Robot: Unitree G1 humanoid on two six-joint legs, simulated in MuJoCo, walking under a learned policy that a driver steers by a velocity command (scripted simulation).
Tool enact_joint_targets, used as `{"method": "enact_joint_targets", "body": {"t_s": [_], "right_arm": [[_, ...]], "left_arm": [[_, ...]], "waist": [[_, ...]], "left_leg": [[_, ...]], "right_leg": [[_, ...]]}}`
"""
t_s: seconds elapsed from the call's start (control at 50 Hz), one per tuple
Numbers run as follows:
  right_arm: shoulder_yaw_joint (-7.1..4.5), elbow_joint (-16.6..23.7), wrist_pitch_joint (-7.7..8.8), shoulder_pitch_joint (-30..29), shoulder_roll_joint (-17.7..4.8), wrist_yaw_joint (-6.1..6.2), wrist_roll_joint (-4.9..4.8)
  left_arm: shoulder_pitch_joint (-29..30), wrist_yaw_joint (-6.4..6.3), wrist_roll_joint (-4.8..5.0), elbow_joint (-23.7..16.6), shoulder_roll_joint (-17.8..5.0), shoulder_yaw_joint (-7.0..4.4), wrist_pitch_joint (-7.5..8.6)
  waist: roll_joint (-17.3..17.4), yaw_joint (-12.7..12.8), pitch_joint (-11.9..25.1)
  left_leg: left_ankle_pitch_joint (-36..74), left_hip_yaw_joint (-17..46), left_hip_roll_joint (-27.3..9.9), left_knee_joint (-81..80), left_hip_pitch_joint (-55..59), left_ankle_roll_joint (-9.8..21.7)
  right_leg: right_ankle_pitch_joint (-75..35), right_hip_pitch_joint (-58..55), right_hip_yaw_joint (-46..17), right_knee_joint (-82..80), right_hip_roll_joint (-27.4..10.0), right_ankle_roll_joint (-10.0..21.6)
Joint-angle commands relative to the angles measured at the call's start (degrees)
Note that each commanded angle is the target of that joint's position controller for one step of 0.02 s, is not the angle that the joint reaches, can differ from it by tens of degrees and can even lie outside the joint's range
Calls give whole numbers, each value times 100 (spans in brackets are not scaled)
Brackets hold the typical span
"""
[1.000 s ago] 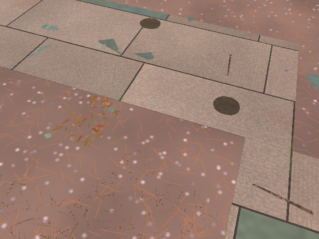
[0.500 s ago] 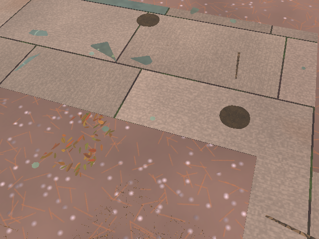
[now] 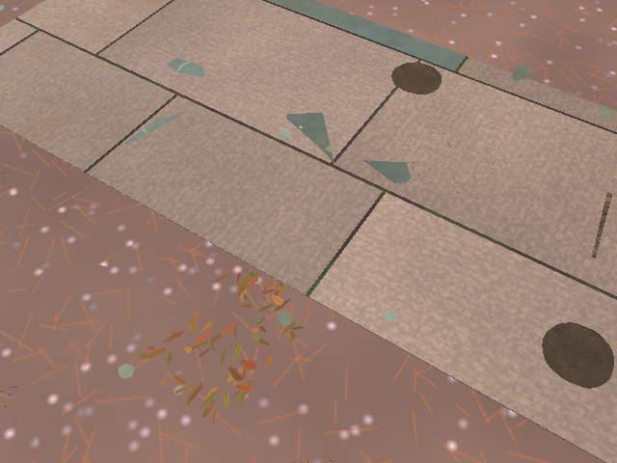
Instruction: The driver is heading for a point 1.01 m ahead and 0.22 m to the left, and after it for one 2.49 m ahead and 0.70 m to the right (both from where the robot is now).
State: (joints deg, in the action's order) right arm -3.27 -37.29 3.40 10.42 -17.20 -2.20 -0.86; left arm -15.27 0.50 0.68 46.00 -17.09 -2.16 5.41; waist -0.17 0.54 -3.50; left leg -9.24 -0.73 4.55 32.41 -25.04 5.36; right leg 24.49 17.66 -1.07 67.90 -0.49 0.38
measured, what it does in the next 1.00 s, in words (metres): walks ahead, turning left: right foot, then left foot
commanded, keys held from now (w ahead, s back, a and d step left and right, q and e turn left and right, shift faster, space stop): w+q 0.84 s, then w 0.16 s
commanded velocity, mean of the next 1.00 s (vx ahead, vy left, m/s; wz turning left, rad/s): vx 0.50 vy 0.00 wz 0.55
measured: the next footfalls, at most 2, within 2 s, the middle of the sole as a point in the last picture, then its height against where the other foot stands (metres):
right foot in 0.38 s outside the picture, level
left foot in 0.88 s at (212, 397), level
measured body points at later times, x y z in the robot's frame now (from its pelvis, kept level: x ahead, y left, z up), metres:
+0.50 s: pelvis +0.29 -0.04 +0.01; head +0.31 -0.04 +0.46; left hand +0.38 +0.27 -0.08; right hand +0.45 -0.29 -0.11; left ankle +0.16 +0.06 -0.63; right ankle +0.37 -0.13 -0.72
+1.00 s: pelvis +0.52 +0.12 +0.00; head +0.55 +0.15 +0.45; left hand +0.42 +0.40 -0.12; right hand +0.81 +0.00 -0.08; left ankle +0.54 +0.22 -0.72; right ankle +0.48 -0.08 -0.63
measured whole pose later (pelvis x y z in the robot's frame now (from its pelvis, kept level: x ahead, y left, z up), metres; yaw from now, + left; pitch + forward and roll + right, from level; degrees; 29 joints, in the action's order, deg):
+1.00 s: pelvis +0.52 +0.12 +0.00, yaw +34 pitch +1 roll -1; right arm -3.3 -34.6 2.1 9.4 -16.8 -2.1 -0.7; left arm -15.5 0.6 1.5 47.4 -18.0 -2.8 5.0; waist -0.4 1.8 -4.1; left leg -10.6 -1.7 3.2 32.9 -23.6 4.7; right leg 24.6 18.6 0.3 67.7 -4.0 0.0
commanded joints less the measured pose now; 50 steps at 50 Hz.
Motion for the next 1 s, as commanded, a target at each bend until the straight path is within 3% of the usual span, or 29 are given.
{"method": "enact_joint_targets", "body": {"t_s": [0.02,0.06,0.1,0.2,0.24,0.3,0.34,0.36,0.38,0.4,0.42,0.44,0.46,0.48,0.5,0.54,0.58,0.66,0.74,0.8,0.84,0.86,0.88,0.9,0.92,0.94,0.96,0.98,1.0], "right_arm": [[-214,356,60,476,-710,83,100],[-214,397,65,334,-696,115,75],[-246,328,77,422,-811,180,40],[-301,129,-15,808,-965,306,-20],[-317,31,-47,1003,-990,310,-49],[-309,-36,-104,1092,-899,334,-70],[-312,-16,-146,973,-861,340,-50],[-256,20,-149,926,-697,329,-33],[-128,120,-128,911,-362,304,28],[-4,260,-76,1680,17,302,-74],[-66,200,-56,1776,-490,325,-163],[-177,196,-85,1180,-889,330,-145],[-202,274,-117,773,-919,338,-67],[-215,357,-118,530,-848,321,-4],[-224,394,-135,493,-747,281,-20],[-178,421,-191,562,-482,230,-87],[-131,527,-233,383,-330,214,-60],[-80,611,-198,-8,-261,133,-43],[-26,798,-132,-753,-154,-12,-57],[-62,963,-142,-1022,-243,-103,-70],[-174,972,-178,-764,-453,-115,-22],[-276,868,-199,-254,-618,-98,0],[-442,608,-224,697,-868,-27,-20],[-575,409,-286,1556,-1284,104,-43],[-551,510,-207,1258,-1727,102,-44],[-407,530,-131,1406,-1135,60,-21],[-341,445,-60,1182,-989,42,25],[-297,423,-19,835,-874,42,14],[-246,436,3,514,-720,45,57]], "left_arm": [[363,-11,-85,-699,-791,-181,246],[192,-23,-149,-683,-697,-181,115],[338,-52,-183,-732,-546,-139,24],[1451,0,-134,-981,-303,-34,58],[1710,37,-67,-1068,-381,-60,95],[1750,86,-35,-1109,-602,-160,162],[1362,83,-16,-1023,-718,-247,216],[863,49,-49,-907,-843,-332,243],[69,-2,-148,-841,-1114,-423,265],[-552,-18,-216,-676,-1595,-543,186],[-613,28,-46,-614,-1228,-493,143],[-355,5,-38,-708,-794,-379,110],[-75,-11,-91,-737,-651,-322,66],[113,-17,-119,-703,-532,-276,39],[204,-33,-151,-669,-436,-237,40],[225,-36,-118,-576,-419,-246,74],[194,-33,-86,-460,-574,-301,108],[212,-43,-83,-308,-793,-361,80],[-54,-66,-22,-123,-955,-383,1],[-205,-65,65,-9,-1118,-434,-95],[-195,-102,115,-8,-1306,-493,-166],[-217,-121,140,6,-1360,-504,-206],[-215,-139,137,6,-1253,-450,-221],[-367,-131,-73,-95,-860,-286,-180],[-885,-30,-163,-364,-242,-58,-34],[-257,37,70,-302,-872,-197,99],[215,61,230,-494,-976,-229,161],[325,19,157,-481,-867,-193,188],[315,-12,34,-428,-850,-211,173]], "waist": [[75,-134,798],[195,49,684],[195,52,513],[395,-376,335],[462,-471,324],[587,-405,353],[767,-155,419],[737,106,696],[303,463,1428],[-1352,229,2195],[-1498,295,2068],[-864,469,1299],[-499,430,841],[-420,340,496],[-526,210,356],[-660,103,288],[-547,84,186],[-384,162,162],[-305,429,-30],[-339,404,-122],[-515,135,161],[-515,-196,487],[-342,-722,965],[482,-983,1539],[1658,-261,2279],[806,-753,2423],[694,-717,1534],[261,-483,1076],[226,-273,804]], "left_leg": [[872,2570,-1608,-1687,2263,1200],[1335,2287,-1461,-1888,1703,1260],[1602,1920,-1321,-1982,1248,1244],[832,1502,-867,-1862,830,760],[539,1766,-969,-1725,995,694],[304,2312,-1168,-1235,1578,596],[478,2533,-1181,-841,1686,484],[695,2393,-938,-328,1557,322],[240,1989,-621,1076,985,109],[-2132,1140,229,3001,-1021,-339],[-2463,1124,-183,3951,-1952,-439],[-1915,1127,-423,4238,-2168,-489],[-1484,918,-609,4181,-2042,-520],[-1197,892,-751,3941,-1922,-536],[-1013,871,-898,3749,-1694,-525],[-900,714,-1007,3476,-1479,-531],[-726,643,-1075,3102,-1604,-589],[348,503,-1111,2021,-1615,-615],[1031,112,-976,889,-1295,-479],[615,-98,-845,456,-1177,-263],[18,-407,-489,354,-543,-23],[-117,-507,-257,211,237,145],[271,-466,-70,-126,1693,364],[415,908,-989,-112,3511,699],[-832,4210,-2385,-922,4815,1717],[-1251,4405,-2450,-1431,4704,1578],[-755,3514,-2276,-1496,4023,1341],[-85,2828,-2027,-1510,3207,1162],[589,2324,-1827,-1588,2531,1054]], "right_leg": [[-539,2084,-482,-70,-521,14],[-645,1784,-400,-480,-545,-167],[-968,1734,-273,-1048,-497,-364],[-2899,1131,-162,-3194,-80,-486],[-3032,985,-245,-3547,22,-449],[-2540,899,-438,-3968,59,-284],[-2116,383,-356,-4165,74,-79],[-2130,-416,-321,-4356,-11,98],[-1858,-1804,-1060,-4227,-847,470],[-897,-3804,-3513,-4532,-2189,1430],[515,-3832,-4607,-4925,-2482,1567],[635,-3178,-3755,-5059,-2181,1282],[-66,-2500,-2896,-5103,-1916,1071],[-758,-1937,-2322,-5226,-1681,1005],[-1211,-1574,-1850,-5363,-1495,929],[-1634,-1257,-1280,-5618,-1367,953],[-2063,-1164,-897,-5812,-1433,1068],[-2772,-1348,-72,-5900,-1375,1023],[-2925,-1576,546,-5871,-1338,832],[-3622,-2049,785,-5613,-1512,710],[-5519,-2280,1021,-4860,-1524,594],[-6261,-2191,1120,-4066,-1477,537],[-6159,-1590,1256,-2913,-1311,387],[-3632,-50,1270,-1117,-1032,173],[969,2005,521,637,69,-80],[770,2457,-355,1064,-111,-33],[273,2786,-259,940,-313,43],[-202,2594,-232,514,-568,63],[-490,2272,-223,119,-724,23]]}}
Keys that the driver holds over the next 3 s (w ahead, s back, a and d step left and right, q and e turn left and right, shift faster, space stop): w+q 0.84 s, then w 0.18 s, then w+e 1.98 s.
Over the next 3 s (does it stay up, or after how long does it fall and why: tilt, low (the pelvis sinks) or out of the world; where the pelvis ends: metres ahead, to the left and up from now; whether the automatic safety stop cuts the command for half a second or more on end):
stays up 1.61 0.29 0.00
